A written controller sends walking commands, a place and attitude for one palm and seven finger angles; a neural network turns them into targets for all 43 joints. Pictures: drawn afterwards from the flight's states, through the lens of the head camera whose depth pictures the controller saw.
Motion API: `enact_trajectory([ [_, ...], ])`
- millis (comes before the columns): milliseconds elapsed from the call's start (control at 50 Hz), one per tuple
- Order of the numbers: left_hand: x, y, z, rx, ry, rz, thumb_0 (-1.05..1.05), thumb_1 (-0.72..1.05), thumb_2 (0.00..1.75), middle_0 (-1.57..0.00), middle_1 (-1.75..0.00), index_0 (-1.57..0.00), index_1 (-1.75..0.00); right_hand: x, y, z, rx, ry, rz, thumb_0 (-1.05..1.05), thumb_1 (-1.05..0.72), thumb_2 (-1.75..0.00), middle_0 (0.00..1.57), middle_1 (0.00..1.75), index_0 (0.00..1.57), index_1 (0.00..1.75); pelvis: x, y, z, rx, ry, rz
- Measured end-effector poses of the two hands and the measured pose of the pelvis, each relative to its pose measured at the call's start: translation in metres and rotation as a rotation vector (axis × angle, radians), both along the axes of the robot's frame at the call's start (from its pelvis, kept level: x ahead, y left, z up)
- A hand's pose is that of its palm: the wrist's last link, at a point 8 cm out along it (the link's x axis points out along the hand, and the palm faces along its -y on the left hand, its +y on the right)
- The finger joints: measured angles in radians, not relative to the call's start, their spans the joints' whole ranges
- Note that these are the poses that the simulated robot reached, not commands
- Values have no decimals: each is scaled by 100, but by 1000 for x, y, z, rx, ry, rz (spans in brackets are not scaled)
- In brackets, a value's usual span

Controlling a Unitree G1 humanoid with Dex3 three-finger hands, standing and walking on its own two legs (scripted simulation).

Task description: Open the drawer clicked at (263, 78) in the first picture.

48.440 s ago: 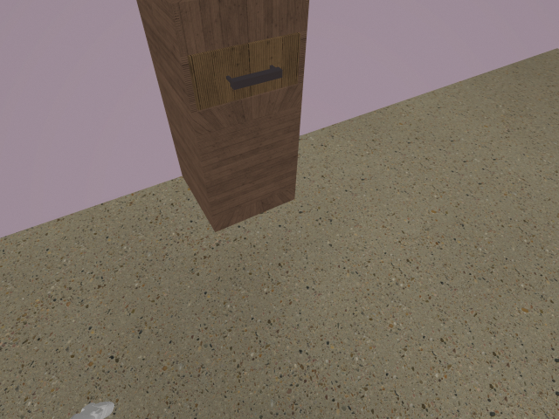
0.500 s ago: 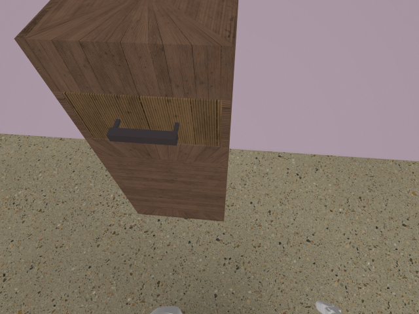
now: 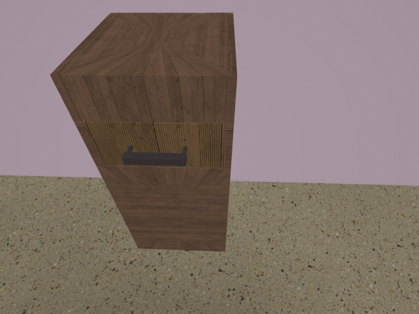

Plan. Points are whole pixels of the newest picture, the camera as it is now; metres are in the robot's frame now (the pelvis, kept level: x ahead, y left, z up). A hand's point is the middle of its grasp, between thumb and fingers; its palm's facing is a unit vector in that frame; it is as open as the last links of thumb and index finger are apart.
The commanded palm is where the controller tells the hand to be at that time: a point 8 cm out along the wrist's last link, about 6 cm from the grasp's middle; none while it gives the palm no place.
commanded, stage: come to a stop and stand still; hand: left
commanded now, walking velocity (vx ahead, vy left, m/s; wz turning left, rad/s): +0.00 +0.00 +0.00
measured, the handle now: (156, 153) +0.54 +0.19 -0.04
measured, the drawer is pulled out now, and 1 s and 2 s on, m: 0.00 0.00 0.00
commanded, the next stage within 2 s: look again from close up in 1.12 s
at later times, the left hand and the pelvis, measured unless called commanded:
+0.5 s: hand out of the picture -0.02 +0.15 -0.16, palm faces +0.01 -0.98 -0.20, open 7.3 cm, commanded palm none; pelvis -0.01 -0.02 +0.01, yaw -1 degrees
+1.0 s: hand out of the picture +0.01 +0.13 -0.16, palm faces +0.03 -0.98 -0.20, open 7.3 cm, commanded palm none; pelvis +0.01 -0.04 +0.01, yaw +0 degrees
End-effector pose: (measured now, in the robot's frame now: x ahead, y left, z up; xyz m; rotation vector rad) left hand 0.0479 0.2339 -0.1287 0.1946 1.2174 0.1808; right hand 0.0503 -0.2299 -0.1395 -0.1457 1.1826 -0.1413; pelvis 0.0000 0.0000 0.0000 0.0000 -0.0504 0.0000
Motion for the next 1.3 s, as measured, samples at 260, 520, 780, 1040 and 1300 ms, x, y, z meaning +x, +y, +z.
enact_trajectory([
  [260, -34, 14, 11, 34, 79, -22, 1, 91, 90, -20, -30, -20, -30, -75, 11, -8, 45, 163, -17, 0, -92, -90, 20, 30, 20, 30, -18, 4, 6, 21, 28, -17],
  [520, -71, -37, -2, -56, 213, 22, 1, 91, 90, -20, -30, -20, -30, -81, -5, -5, 41, 237, -24, 0, -91, -90, 20, 30, 20, 30, -8, -17, 8, 19, 39, -13],
  [780, -57, -59, -6, -70, 200, 36, 2, 93, 90, -20, -30, -20, -30, -48, -21, -3, 31, 202, -14, 0, -92, -90, 20, 30, 20, 30, 6, -37, 9, 12, 40, -4],
  [1040, -37, -58, -4, -51, 167, 37, 1, 93, 90, -20, -30, -20, -30, -44, -27, -2, 31, 218, -15, 0, -91, -90, 20, 30, 20, 30, 14, -46, 10, 8, 41, 1],
  [1300, -36, -59, -4, -55, 170, 41, 1, 93, 90, -20, -30, -20, -30, -48, -24, 0, 37, 238, -20, 0, -91, -90, 20, 30, 20, 30, 17, -46, 11, 7, 41, 0],
])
